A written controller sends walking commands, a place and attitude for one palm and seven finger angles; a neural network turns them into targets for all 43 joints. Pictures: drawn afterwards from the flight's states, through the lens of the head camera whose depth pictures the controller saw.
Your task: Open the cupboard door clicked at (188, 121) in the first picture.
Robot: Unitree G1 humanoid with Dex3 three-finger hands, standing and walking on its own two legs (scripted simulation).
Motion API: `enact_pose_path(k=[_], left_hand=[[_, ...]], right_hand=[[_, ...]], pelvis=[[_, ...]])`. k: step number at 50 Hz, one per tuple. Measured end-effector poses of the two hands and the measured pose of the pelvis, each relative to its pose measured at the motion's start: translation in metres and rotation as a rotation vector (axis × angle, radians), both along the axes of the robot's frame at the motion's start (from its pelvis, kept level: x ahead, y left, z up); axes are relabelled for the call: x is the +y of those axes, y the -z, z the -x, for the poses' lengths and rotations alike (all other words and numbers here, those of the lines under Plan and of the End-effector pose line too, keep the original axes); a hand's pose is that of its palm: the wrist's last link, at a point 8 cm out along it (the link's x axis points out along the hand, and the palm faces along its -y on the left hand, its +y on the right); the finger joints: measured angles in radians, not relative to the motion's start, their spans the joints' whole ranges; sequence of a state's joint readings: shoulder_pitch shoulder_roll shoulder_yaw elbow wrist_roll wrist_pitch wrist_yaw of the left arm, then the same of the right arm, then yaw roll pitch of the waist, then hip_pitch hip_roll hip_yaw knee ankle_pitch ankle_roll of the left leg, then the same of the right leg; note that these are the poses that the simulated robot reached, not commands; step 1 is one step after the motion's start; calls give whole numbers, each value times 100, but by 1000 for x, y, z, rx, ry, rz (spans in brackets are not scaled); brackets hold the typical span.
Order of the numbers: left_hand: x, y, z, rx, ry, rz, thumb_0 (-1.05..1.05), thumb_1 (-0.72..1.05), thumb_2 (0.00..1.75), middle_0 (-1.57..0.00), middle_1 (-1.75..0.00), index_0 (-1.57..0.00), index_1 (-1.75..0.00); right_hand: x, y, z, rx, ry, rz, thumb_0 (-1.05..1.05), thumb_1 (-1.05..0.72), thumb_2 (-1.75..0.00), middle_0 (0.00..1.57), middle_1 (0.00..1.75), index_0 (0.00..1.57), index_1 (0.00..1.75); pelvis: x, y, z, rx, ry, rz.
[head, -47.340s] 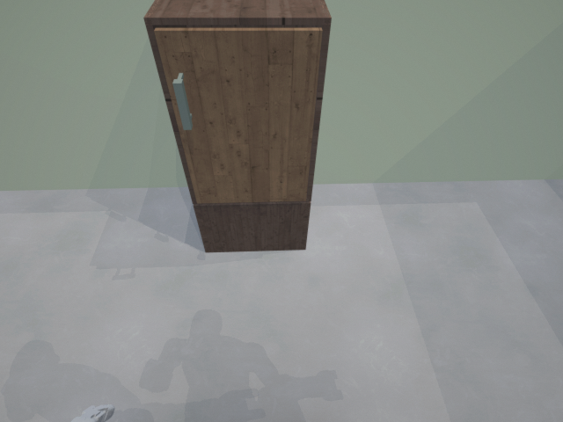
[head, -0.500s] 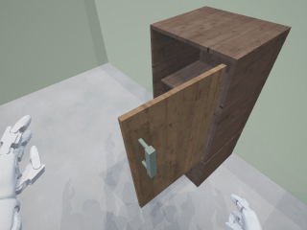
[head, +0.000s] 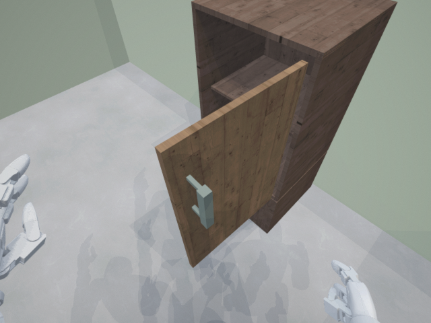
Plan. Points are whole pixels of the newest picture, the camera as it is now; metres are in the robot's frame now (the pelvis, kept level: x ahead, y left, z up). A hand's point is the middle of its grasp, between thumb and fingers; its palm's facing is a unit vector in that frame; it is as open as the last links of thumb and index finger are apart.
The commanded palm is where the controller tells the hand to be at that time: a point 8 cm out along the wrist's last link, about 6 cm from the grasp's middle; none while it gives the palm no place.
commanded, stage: step back with the hand held close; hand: left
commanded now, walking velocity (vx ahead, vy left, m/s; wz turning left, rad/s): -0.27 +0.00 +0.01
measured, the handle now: (199, 202) +0.35 +0.06 -0.01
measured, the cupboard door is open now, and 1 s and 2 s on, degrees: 87 87 87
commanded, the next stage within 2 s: stop stepping back and stand still in 0.88 s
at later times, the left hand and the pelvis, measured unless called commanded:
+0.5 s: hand out of the picture +0.10 +0.28 +0.15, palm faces +0.48 -0.73 -0.49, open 7.4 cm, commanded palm +0.04 +0.32 +0.17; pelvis -0.08 +0.01 -0.02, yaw +3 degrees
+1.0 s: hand out of the picture +0.06 +0.24 +0.15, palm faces +0.34 -0.80 -0.49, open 7.4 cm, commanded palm -0.01 +0.29 +0.17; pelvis -0.16 -0.01 -0.01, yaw -2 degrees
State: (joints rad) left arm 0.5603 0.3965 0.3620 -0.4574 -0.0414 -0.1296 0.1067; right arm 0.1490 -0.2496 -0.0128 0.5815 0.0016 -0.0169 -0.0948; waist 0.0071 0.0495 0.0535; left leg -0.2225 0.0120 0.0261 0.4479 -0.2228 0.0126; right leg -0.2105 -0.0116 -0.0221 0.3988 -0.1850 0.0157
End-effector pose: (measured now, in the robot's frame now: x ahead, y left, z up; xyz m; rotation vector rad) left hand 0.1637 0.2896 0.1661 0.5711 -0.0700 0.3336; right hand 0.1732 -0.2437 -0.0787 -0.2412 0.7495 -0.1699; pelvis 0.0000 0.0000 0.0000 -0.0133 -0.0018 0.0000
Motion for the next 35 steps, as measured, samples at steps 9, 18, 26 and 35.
enact_pose_path(k=[9,18,26,35], left_hand=[[19,-8,30,-81,1,-41,1,89,90,-21,-30,-21,-30],[25,0,72,-139,-34,-46,1,89,90,-21,-30,-21,-30],[24,-8,108,-221,-59,-74,1,89,90,-21,-30,-21,-30],[39,-8,118,-239,-34,-72,1,89,90,-21,-30,-21,-30]], right_hand=[[15,-4,30,-10,7,9,2,-90,-90,20,30,20,30],[28,1,62,-32,-49,14,2,-90,-90,20,30,20,30],[26,11,87,-5,-90,27,2,-90,-90,20,30,21,30],[32,12,118,7,-54,47,2,-90,-90,20,30,20,30]], pelvis=[[10,5,29,-6,2,0],[13,14,62,-20,-32,10],[9,20,83,-21,-59,16],[19,20,111,-13,-81,63]])
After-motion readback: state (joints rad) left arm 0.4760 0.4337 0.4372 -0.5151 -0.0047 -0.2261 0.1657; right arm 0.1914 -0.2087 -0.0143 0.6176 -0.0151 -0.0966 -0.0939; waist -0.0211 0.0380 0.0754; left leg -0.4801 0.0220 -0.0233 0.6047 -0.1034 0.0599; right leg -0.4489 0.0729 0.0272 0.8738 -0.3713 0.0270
